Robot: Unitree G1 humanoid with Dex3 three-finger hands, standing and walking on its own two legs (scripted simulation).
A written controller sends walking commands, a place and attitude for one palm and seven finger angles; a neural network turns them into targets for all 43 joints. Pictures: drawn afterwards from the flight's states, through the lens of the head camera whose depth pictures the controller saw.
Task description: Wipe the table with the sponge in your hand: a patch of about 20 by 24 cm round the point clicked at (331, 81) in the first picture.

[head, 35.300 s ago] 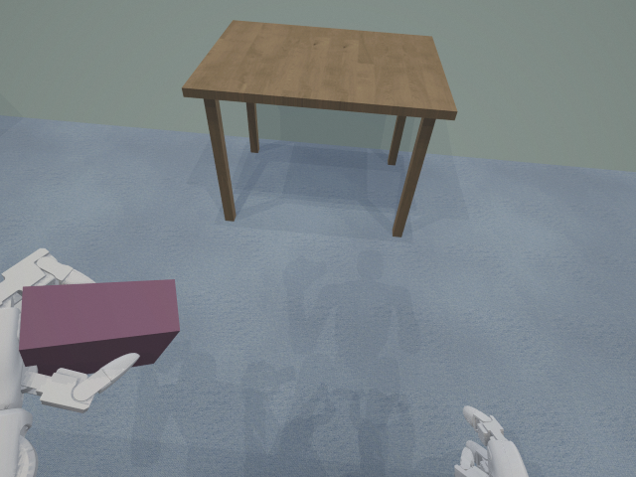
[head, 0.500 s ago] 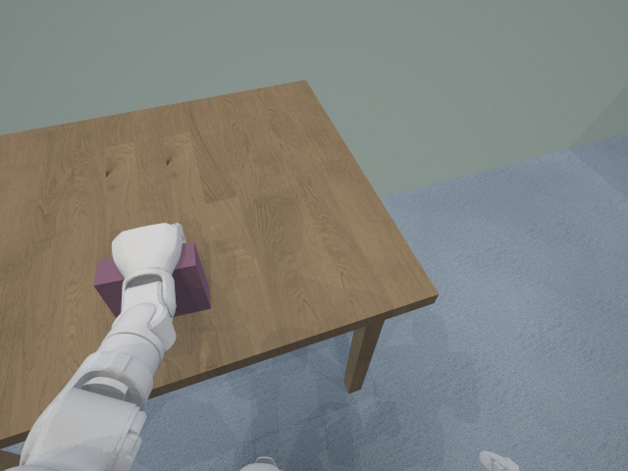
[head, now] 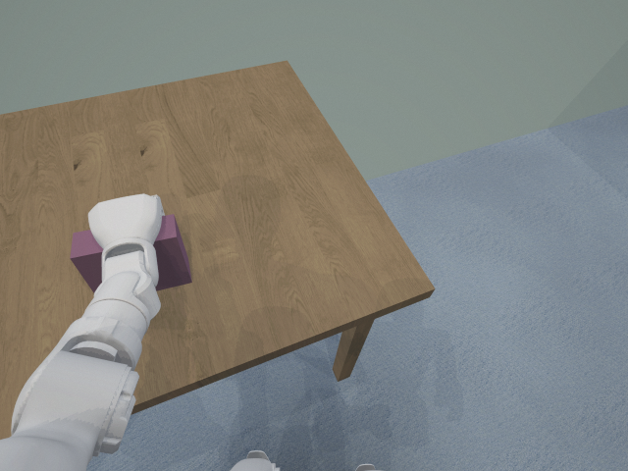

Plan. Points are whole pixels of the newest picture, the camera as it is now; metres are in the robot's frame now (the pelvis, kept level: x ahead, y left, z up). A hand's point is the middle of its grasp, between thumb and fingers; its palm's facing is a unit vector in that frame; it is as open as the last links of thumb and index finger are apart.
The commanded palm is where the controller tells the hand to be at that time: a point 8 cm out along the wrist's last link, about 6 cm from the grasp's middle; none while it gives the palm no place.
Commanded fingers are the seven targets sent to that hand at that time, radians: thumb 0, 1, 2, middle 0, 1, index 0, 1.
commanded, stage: wipe forward along the middle lane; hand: left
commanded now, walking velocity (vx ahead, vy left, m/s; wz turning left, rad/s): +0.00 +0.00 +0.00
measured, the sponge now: (140, 266) +0.41 +0.27 -0.05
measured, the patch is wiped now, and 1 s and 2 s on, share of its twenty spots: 0.95 0.95 0.95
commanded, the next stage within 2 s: slide back across to the first lane in 0.26 s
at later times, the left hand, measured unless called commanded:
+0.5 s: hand (130, 221) +0.47 +0.28 +0.00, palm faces -0.13 -0.02 -0.99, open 9.4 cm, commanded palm +0.44 +0.28 +0.04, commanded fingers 0.00 0.10 1.30 -1.20 -1.60 -1.20 -1.60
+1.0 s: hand (90, 232) +0.44 +0.33 +0.00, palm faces -0.14 -0.04 -0.99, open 9.4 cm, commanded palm +0.42 +0.33 +0.05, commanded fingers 0.00 0.10 1.30 -1.20 -1.60 -1.20 -1.60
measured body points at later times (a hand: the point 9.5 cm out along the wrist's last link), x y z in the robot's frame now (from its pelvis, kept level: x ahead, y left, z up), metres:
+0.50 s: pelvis +0.00 +0.01 -0.01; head +0.10 +0.04 +0.43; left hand +0.47 +0.28 +0.05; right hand +0.04 -0.26 -0.13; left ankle +0.04 +0.10 -0.70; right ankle +0.01 -0.11 -0.70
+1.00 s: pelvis +0.03 +0.02 +0.01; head +0.11 +0.04 +0.45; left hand +0.45 +0.33 +0.05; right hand +0.09 -0.25 -0.12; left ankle +0.04 +0.10 -0.70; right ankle +0.01 -0.11 -0.70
